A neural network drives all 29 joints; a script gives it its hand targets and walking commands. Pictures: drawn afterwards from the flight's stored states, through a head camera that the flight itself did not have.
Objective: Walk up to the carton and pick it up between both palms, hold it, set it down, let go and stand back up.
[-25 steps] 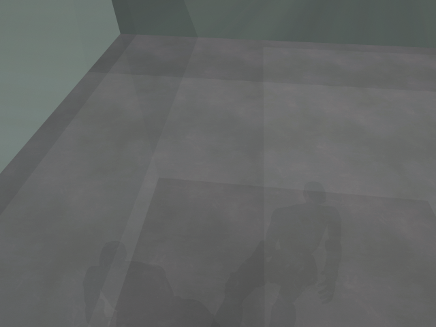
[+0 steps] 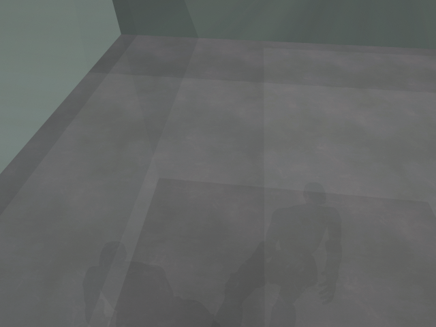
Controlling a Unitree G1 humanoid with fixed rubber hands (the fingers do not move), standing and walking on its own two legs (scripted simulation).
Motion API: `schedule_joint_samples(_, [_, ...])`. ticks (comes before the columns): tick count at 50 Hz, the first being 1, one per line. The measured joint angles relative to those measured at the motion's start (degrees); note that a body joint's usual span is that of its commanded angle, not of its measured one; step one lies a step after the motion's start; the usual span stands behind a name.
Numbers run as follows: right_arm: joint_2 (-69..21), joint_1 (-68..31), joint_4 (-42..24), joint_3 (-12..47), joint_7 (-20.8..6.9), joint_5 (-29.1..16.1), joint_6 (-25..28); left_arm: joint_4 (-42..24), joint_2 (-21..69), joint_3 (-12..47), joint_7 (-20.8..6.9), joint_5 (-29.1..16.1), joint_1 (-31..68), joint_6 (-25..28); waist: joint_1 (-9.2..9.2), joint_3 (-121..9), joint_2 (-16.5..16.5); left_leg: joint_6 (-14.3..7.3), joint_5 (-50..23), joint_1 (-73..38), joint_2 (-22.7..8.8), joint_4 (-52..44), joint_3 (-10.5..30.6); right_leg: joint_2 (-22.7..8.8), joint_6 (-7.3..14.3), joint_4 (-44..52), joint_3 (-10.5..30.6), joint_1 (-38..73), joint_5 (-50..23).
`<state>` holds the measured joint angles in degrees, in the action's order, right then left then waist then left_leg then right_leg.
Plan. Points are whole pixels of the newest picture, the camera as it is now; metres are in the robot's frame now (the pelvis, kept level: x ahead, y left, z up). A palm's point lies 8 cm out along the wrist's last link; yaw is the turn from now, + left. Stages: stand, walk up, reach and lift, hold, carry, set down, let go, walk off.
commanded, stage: stand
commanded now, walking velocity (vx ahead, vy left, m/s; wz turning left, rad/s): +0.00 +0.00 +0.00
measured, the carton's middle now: out of the picture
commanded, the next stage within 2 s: walk up in 0.10 s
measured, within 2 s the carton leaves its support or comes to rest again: neither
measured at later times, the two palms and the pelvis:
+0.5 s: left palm out of the picture -0.01 +0.28 -0.14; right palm out of the picture +0.03 -0.23 -0.13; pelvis -0.04 +0.04 -0.01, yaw -10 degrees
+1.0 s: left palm out of the picture +0.02 +0.37 -0.14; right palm out of the picture -0.17 -0.17 -0.11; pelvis -0.14 +0.13 -0.01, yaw -34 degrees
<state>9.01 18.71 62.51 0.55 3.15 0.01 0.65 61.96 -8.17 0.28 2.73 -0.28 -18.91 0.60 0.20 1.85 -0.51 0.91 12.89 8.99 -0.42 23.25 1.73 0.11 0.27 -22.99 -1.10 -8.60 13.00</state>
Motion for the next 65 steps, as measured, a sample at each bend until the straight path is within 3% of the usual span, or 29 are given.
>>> schedule_joint_samples(15, [-0.14, -0.11, 0.24, -0.24, 0.01, -0.19, -0.16, 0.16, 0.08, -0.25, 0.03, 0.02, 0.13, 0.05, 0.05, 0.13, -0.15, -0.10, 0.02, 0.29, -0.06, 0.34, -0.22, 0.05, 0.05, -0.22, 0.11, -0.30, -0.04])
schedule_joint_samples(18, [1.40, -4.33, -1.82, -1.76, 0.02, -0.14, -2.15, -1.88, 0.60, -1.68, -0.32, 0.83, 0.89, 0.31, 1.30, 2.37, -0.84, -1.15, 3.83, 6.98, 0.03, 12.70, -1.76, 0.84, 0.37, -3.73, 2.57, -4.55, 0.01])
schedule_joint_samples(20, [2.55, -7.39, -4.16, -2.67, 0.11, 0.15, -2.86, -3.50, 0.36, -2.67, 0.02, 2.13, 1.32, 0.28, 2.17, 4.12, -0.37, -0.85, 10.65, 12.78, 2.25, 27.31, -1.19, 0.86, 0.70, -4.09, 5.00, -6.43, -1.19])
schedule_joint_samples(22, [3.53, -10.25, -6.73, -3.22, -0.02, -0.13, -2.95, -4.34, -0.54, -3.39, 0.49, 3.10, 1.71, -0.30, 2.38, 5.22, 0.18, -0.74, 11.83, 16.24, 3.88, 35.12, -0.56, 0.96, 0.63, -3.79, 7.38, -7.97, -2.70])
schedule_joint_samples(25, [4.43, -14.08, -10.27, -3.63, -0.37, -0.63, -2.44, -5.52, -2.86, -4.28, 0.94, 4.05, 2.62, -1.23, 1.86, 5.92, 0.71, -0.28, 9.60, 16.16, 4.50, 30.49, 0.71, 1.45, -1.30, -4.10, 10.24, -10.51, -4.35])
schedule_joint_samples(28, [4.87, -16.41, -12.96, -3.38, -0.58, -0.70, -2.10, -7.94, -5.64, -5.04, 0.86, 4.09, 3.68, -1.81, 2.02, 6.14, 1.35, -0.14, 6.65, 11.78, 4.20, 17.69, 1.82, 2.41, -3.51, -5.94, 12.82, -13.27, -5.05])
schedule_joint_samples(30, [4.75, -16.63, -13.95, -3.09, -0.54, -0.27, -1.70, -9.44, -7.58, -5.25, 0.77, 3.56, 4.72, -2.41, 2.14, 6.12, 2.49, -2.35, 3.64, 9.23, 4.38, 11.22, 0.92, 2.70, -3.94, -9.57, 14.31, -15.57, -2.53])
schedule_joint_samples(33, [4.37, -16.33, -13.41, -2.05, -0.27, 0.92, -2.16, -10.61, -9.13, -5.39, 0.88, 4.18, 6.08, -3.43, 2.51, 5.81, 2.29, -4.50, 1.92, 8.33, 2.82, 9.29, -1.24, 4.53, -3.89, -27.22, 11.04, -21.47, 11.90])
schedule_joint_samples(36, [3.93, -16.22, -12.75, -1.39, -0.50, 1.44, -3.06, -11.31, -10.95, -5.61, -0.38, 3.75, 5.56, -3.47, 2.10, 5.49, 2.17, -4.68, -1.00, 6.02, 0.96, 5.08, -3.31, 4.54, -3.75, -40.53, 8.49, -23.96, 10.88])
schedule_joint_samples(41, [3.95, -16.12, -13.21, -1.75, -0.87, 1.64, -3.10, -10.82, -12.42, -5.63, -2.96, 3.43, 3.21, -5.27, 1.84, 5.01, 2.39, -5.40, -1.63, 5.02, -0.64, 4.88, -8.26, 0.94, -4.60, -48.66, 7.35, -21.16, 7.51])
schedule_joint_samples(45, [4.37, -15.09, -13.72, -2.12, -0.57, 2.36, -2.40, -10.25, -12.08, -5.41, -4.36, 3.27, 2.04, -6.42, 2.34, 5.24, 2.62, -5.64, -2.24, 5.46, -1.92, 5.15, -12.27, -2.75, -5.27, -45.46, 6.04, -17.01, 7.67])
schedule_joint_samples(49, [5.38, -13.34, -14.00, -2.79, -0.28, 2.93, -2.34, -9.26, -10.62, -4.64, -5.76, 2.51, 1.42, -6.65, 2.35, 5.60, 2.40, -5.68, -3.58, 6.21, -3.41, 4.79, -15.87, -5.83, -4.43, -36.09, 3.10, -12.12, 9.62])
schedule_joint_samples(53, [7.00, -11.71, -14.04, -4.03, -0.19, 3.49, -2.67, -8.63, -8.50, -4.07, -6.90, 1.74, 1.73, -6.16, 1.78, 6.06, 1.32, -5.34, -4.97, 7.78, -5.41, 5.17, -19.33, -7.50, -2.43, -26.09, -0.39, -7.80, 12.87])
schedule_joint_samples(57, [8.73, -9.83, -13.26, -5.48, -0.22, 3.11, -3.68, -8.75, -7.10, -4.34, -7.19, 1.50, 1.65, -4.72, 1.60, 5.12, -0.04, -4.24, -3.07, 11.71, -8.58, 10.08, -21.62, -6.50, 0.98, -14.60, -2.37, -2.75, 11.24])
schedule_joint_samples(58, [9.56, -9.44, -12.87, -5.90, -0.40, 2.36, -4.01, -8.34, -6.22, -4.50, -6.92, 1.68, 2.10, -4.29, 1.69, 5.50, -1.54, -3.67, 2.44, 13.52, -9.40, 13.98, -19.57, -5.31, 0.37, -14.45, -2.35, -2.99, 9.57])
schedule_joint_samples(60, [10.26, -8.49, -12.31, -6.48, -0.75, 0.51, -4.91, -7.58, -4.89, -4.15, -6.33, 1.75, 2.40, -3.98, 2.60, 5.46, -2.51, -1.92, 12.53, 17.83, -6.39, 24.55, -12.19, -4.19, -0.05, -14.91, -0.77, -4.28, 8.56])
schedule_joint_samples(62, [10.07, -7.87, -12.15, -6.32, -0.98, -0.80, -4.61, -7.03, -4.25, -3.77, -5.67, 2.04, 2.41, -4.44, 3.19, 5.32, -2.44, -1.17, 12.68, 20.39, -2.85, 32.72, -7.66, -3.15, 0.25, -12.43, 1.38, -4.50, 6.45])
schedule_joint_samples(65, [8.77, -6.65, -13.10, -5.61, -1.17, -1.11, -2.65, -7.98, -4.96, -3.67, -5.49, 2.75, 2.55, -5.07, 3.50, 4.97, -1.31, -0.47, 7.73, 19.35, 0.57, 32.15, -6.19, -1.32, 0.24, -8.92, 4.81, -5.35, 2.69])
